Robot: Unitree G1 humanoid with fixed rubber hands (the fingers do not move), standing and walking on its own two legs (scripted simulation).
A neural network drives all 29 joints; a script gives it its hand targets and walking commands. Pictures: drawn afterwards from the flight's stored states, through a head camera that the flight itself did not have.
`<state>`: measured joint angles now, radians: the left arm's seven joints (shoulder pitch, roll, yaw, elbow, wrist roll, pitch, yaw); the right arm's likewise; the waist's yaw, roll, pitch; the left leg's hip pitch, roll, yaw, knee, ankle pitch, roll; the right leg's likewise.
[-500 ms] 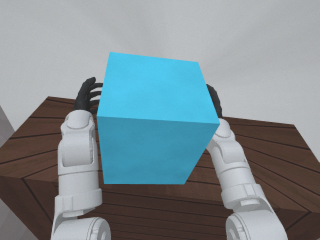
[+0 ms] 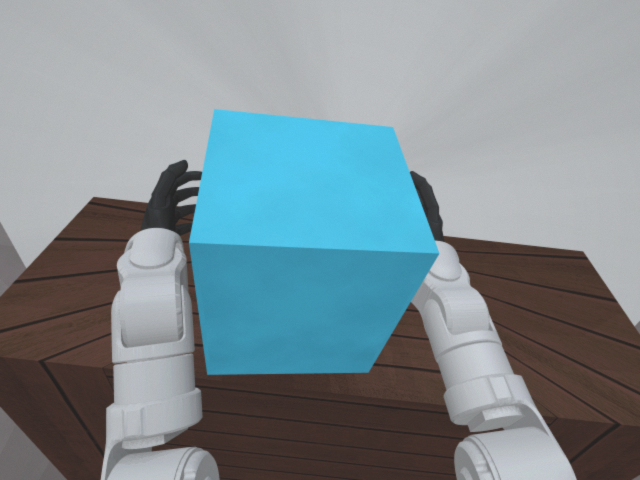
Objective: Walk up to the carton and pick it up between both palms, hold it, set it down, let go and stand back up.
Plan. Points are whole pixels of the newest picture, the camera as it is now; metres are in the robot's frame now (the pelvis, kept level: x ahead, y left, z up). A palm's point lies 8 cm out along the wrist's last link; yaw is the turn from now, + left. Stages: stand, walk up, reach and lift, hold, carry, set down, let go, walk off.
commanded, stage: hold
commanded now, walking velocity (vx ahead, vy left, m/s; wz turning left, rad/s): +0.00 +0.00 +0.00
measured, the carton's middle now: (298, 253) +0.36 +0.00 +0.16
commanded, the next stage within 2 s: none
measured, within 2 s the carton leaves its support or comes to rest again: neither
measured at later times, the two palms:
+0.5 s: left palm (168, 228) +0.36 +0.15 +0.20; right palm (423, 232) +0.37 -0.15 +0.19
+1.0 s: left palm (163, 230) +0.36 +0.15 +0.20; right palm (421, 236) +0.36 -0.15 +0.18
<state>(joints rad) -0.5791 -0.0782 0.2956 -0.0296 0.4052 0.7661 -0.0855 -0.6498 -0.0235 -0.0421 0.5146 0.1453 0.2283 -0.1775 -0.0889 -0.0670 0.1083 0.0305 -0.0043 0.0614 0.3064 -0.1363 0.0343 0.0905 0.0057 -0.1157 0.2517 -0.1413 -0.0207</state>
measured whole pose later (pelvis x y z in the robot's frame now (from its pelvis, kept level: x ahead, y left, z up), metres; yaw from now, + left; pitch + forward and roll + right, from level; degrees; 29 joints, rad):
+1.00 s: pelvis -0.01 +0.00 +0.00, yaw +0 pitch -11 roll +0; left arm -0.63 -0.07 0.32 0.05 0.40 0.75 -0.08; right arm -0.69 -0.01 -0.10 0.57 0.10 0.22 -0.16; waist -0.08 -0.08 0.10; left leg 0.01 -0.01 0.06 0.29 -0.12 0.03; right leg 0.06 0.00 -0.12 0.26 -0.14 -0.02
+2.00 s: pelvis +0.00 +0.00 +0.00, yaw +0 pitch -11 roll -1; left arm -0.59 -0.07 0.31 0.00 0.40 0.76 -0.09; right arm -0.67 -0.02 -0.05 0.55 0.15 0.22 -0.17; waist -0.09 -0.08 0.09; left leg 0.02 0.00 0.06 0.30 -0.13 0.03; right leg 0.08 0.01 -0.12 0.25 -0.14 -0.02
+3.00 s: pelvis +0.00 +0.00 +0.00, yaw +0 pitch -11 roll -1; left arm -0.61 -0.08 0.31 0.02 0.41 0.76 -0.09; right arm -0.67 -0.01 -0.08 0.55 0.12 0.22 -0.17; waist -0.08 -0.07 0.10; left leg 0.02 -0.01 0.06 0.29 -0.12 0.04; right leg 0.07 0.00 -0.11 0.26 -0.14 -0.02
